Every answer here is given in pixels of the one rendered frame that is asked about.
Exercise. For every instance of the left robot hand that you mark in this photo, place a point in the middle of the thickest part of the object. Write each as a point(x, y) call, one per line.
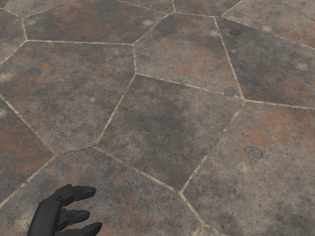
point(50, 218)

